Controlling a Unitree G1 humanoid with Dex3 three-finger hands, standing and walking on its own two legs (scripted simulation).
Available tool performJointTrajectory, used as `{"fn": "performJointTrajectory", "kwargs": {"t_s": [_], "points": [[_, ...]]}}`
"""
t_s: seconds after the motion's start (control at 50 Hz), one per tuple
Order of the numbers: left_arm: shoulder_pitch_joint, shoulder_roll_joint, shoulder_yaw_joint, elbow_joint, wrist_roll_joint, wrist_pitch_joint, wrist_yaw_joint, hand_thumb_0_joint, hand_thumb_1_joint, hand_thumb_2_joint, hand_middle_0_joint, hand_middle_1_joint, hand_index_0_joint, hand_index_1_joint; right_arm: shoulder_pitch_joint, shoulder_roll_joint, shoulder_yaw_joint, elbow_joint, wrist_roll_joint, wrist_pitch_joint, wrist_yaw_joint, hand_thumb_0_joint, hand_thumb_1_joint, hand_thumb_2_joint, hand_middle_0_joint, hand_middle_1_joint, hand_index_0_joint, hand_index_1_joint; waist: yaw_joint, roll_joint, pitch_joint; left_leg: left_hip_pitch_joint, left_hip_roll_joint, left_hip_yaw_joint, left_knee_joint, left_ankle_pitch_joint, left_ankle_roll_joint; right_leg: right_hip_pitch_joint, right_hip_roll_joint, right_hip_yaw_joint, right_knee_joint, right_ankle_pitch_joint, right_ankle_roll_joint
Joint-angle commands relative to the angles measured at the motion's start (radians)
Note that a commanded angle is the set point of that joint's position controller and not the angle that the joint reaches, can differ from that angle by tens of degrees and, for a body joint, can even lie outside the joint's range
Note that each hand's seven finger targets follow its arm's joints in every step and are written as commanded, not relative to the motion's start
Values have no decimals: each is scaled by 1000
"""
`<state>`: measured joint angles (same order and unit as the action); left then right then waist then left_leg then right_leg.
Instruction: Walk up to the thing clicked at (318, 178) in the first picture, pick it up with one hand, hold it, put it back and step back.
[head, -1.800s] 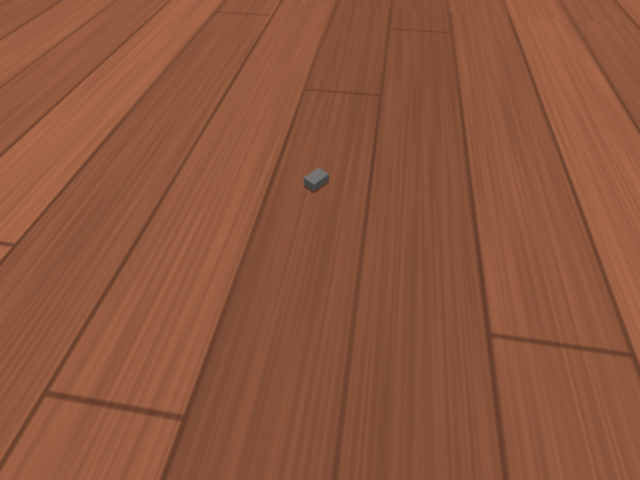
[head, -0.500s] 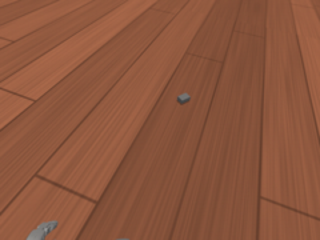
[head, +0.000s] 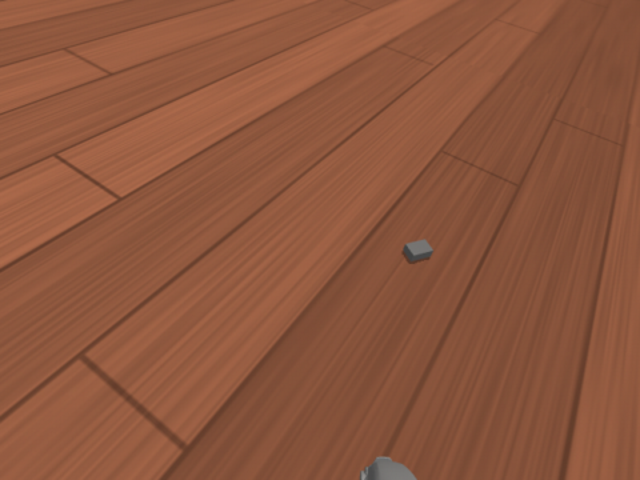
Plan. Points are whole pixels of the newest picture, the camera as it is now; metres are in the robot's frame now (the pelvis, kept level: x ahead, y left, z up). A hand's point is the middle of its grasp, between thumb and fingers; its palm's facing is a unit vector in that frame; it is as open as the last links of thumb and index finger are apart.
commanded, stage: walk up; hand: left
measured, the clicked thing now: (418, 250) +1.16 -0.48 -0.75
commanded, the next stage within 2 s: none
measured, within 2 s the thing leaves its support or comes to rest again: neither
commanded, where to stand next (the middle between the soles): +0.98 -0.89 m, yaw +25 degrees
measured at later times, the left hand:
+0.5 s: hand (228, 434) +0.21 +0.13 -0.16, palm faces +0.19 -0.92 -0.34, open 7.4 cm
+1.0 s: hand (329, 312) +0.44 -0.02 -0.16, palm faces +0.21 -0.90 -0.39, open 7.4 cm
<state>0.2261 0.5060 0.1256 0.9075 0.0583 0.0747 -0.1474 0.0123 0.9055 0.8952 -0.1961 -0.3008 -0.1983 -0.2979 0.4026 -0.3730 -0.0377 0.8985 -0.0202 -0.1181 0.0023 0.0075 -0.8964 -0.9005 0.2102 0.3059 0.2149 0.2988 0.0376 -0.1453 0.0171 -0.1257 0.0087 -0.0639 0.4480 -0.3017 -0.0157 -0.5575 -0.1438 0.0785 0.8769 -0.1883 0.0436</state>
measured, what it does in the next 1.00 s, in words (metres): walks ahead, turning left: right foot, then left foot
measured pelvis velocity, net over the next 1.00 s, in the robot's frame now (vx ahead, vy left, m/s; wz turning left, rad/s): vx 0.41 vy -0.33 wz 0.27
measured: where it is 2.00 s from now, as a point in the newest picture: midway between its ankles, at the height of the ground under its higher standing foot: (471, 346)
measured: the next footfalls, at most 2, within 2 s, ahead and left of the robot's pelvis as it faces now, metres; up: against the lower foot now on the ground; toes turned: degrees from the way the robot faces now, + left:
right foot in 0.12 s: +0.20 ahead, -0.22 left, +0.00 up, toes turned -1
left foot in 0.52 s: +0.38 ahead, -0.05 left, +0.00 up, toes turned +17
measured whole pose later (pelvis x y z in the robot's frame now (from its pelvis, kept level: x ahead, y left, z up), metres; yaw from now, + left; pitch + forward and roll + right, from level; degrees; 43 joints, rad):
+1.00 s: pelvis +0.41 -0.33 -0.04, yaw +16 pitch -2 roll -1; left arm 0.22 0.47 0.14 0.76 0.06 0.05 -0.12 0.01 0.91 0.89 -0.20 -0.30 -0.20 -0.30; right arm 0.38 -0.55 -0.08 0.92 -0.04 -0.05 -0.07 0.01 -0.90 -0.90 0.21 0.31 0.21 0.30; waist -0.01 -0.01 0.05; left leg -0.43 0.19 -0.13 0.95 -0.49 0.04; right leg -0.45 -0.08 -0.03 0.84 -0.36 0.05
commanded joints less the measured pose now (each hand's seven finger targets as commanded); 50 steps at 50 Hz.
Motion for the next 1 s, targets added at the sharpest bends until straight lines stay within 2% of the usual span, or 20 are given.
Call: {"fn": "performJointTrajectory", "kwargs": {"t_s": [0.0, 0.06, 0.1, 0.12, 0.14, 0.16, 0.26, 0.4, 0.46, 0.48, 0.5, 0.52, 0.56, 0.62, 0.7, 0.86, 0.92, 0.94, 0.96, 0.98], "points": [[-217, 136, 38, -186, -11, -63, 2, 0, 900, 900, -200, -300, -200, -300, 0, -398, -122, -79, 3, -21, -39, 0, -900, -900, 200, 300, 200, 300, -57, 292, 88, -82, 215, -191, -164, -93, 206, -20, -24, -6, -154, -39, -11], [-112, 131, 51, -163, -15, -75, 9, 0, 900, 900, -200, -300, -200, -300, -91, -395, -117, -105, -8, -10, -47, 0, -900, -900, 200, 300, 200, 300, 20, 326, 13, -150, 205, -135, -20, 139, 186, 209, 20, -72, -233, -139, -35], [127, 188, 86, -91, -9, -95, 32, 0, 900, 900, -200, -300, -200, -300, -99, -321, -91, -116, -8, 2, -56, 0, -900, -900, 200, 300, 200, 300, 145, 124, -130, -275, 123, -44, 427, 229, 131, 556, 67, -67, -357, -144, -62], [223, 280, 114, -73, 9, -107, 48, 0, 900, 900, -200, -300, -200, -300, -42, -216, -55, -122, -2, -1, -58, 0, -900, -900, 200, 300, 200, 300, 189, -154, -146, -519, 7, 28, 715, -4, 87, 678, -76, 145, -467, -370, -59], [158, 346, 105, -94, 7, -111, 56, 0, 900, 900, -200, -300, -200, -300, -26, -225, -48, -140, 18, 0, -69, 0, -900, -900, 200, 300, 200, 300, 128, -296, -95, -746, -106, 119, 856, -279, 66, 690, -264, 515, -702, -513, -120], [33, 346, 98, -127, -11, -109, 65, 0, 900, 900, -200, -300, -200, -300, 7, -288, -61, -99, 4, 8, -84, 0, -900, -900, 200, 300, 200, 300, 76, -221, -70, -693, 4, 43, 945, -254, 74, 597, -317, 626, -729, -525, -190], [-3, 150, 38, -143, -21, -120, 76, 0, 900, 900, -200, -300, -200, -300, 3, -267, -58, -25, 32, 4, -42, 0, -900, -900, 200, 300, 200, 300, 13, -59, 49, -501, 60, 30, 659, -35, 77, 377, -73, -33, -509, 188, -180], [18, 119, 20, -239, -9, -101, 64, 0, 900, 900, -200, -300, -200, -300, -60, -237, -56, -83, 33, 8, -37, 0, -900, -900, 200, 300, 200, 300, 37, -34, 25, -311, 16, 195, 251, 198, 56, 358, -67, -137, -485, 250, -197], [7, 117, 12, -280, -15, -86, 67, 0, 900, 900, -200, -300, -200, -300, 121, -257, -82, -42, 26, 13, -62, 0, -900, -900, 200, 300, 200, 300, -61, 61, -61, 15, -19, 199, 167, 283, 84, 257, -50, -165, -279, 320, -167], [29, 94, 3, -290, -14, -87, 71, 0, 900, 900, -200, -300, -200, -300, 182, -296, -95, -35, 24, 11, -73, 0, -900, -900, 200, 300, 200, 300, -92, 136, -91, 144, 12, 142, 136, 256, 115, 176, -7, -199, -115, 346, -126], [75, 59, -5, -298, -9, -85, 75, 0, 900, 900, -200, -300, -200, -300, 250, -363, -120, -38, 10, 10, -85, 0, -900, -900, 200, 300, 200, 300, -131, 247, -139, 262, 163, -130, 66, 69, 191, 27, 54, -188, 126, 149, -92], [136, 48, 0, -300, -3, -74, 74, 0, 900, 900, -200, -300, -200, -300, 243, -434, -142, -77, 6, 12, -100, 0, -900, -900, 200, 300, 200, 300, -107, 352, -175, 342, 434, -603, -28, -71, 287, -168, 154, -133, 363, -415, -40], [112, 209, 34, -288, 2, -48, 77, 0, 900, 900, -200, -300, -200, -300, 135, -443, -144, -117, 54, 8, -116, 0, -900, -900, 200, 300, 200, 300, -95, 162, -133, 238, 532, -780, -144, -173, 363, -212, 77, 59, 521, -328, -29], [57, 176, 43, -263, -16, -42, 71, 0, 900, 900, -200, -300, -200, -300, 9, -348, -94, -129, 33, -4, -108, 0, -900, -900, 200, 300, 200, 300, -43, 134, 10, -132, 339, -312, -96, 124, 253, -57, 25, 59, 445, -218, -39], [104, 140, 46, -249, -14, -22, 41, 0, 900, 900, -200, -300, -200, -300, -34, -376, -98, -117, 12, -21, -86, 0, -900, -900, 200, 300, 200, 300, 1, 256, 61, -290, 228, -105, -86, -64, 225, 12, 7, 11, 252, -164, -38], [17, 138, 63, -247, -14, -14, 17, 0, 900, 900, -200, -300, -200, -300, -77, -470, -125, -100, -16, -7, -73, 0, -900, -900, 200, 300, 200, 300, -18, 376, -16, -322, 223, -88, -38, -226, 201, 150, 20, -86, -76, -178, -40], [249, 172, 96, -139, -8, -28, 38, 0, 900, 900, -200, -300, -200, -300, -134, -371, -96, -96, -21, 22, -87, 0, -900, -900, 200, 300, 200, 300, 125, 136, -93, -502, 128, 67, 380, -193, 134, 513, 102, -152, -289, -166, -48], [319, 239, 113, -130, 15, -39, 51, 0, 900, 900, -200, -300, -200, -300, -109, -258, -58, -92, -14, 32, -91, 0, -900, -900, 200, 300, 200, 300, 187, -150, -50, -690, 14, 151, 693, -275, 92, 551, 3, 50, -447, -330, -54], [225, 314, 111, -180, 19, -52, 62, 0, 900, 900, -200, -300, -200, -300, -72, -229, -47, -111, 10, 37, -103, 0, -900, -900, 200, 300, 200, 300, 124, -263, -3, -823, -68, 78, 854, -338, 62, 456, -180, 431, -667, -461, -109], [68, 359, 114, -222, 0, -59, 72, 0, 900, 900, -200, -300, -200, -300, -50, -303, -75, -89, -1, 40, -119, 0, -900, -900, 200, 300, 200, 300, 48, -214, 18, -766, 11, 12, 892, -274, 62, 400, -244, 578, -731, -601, -194]]}}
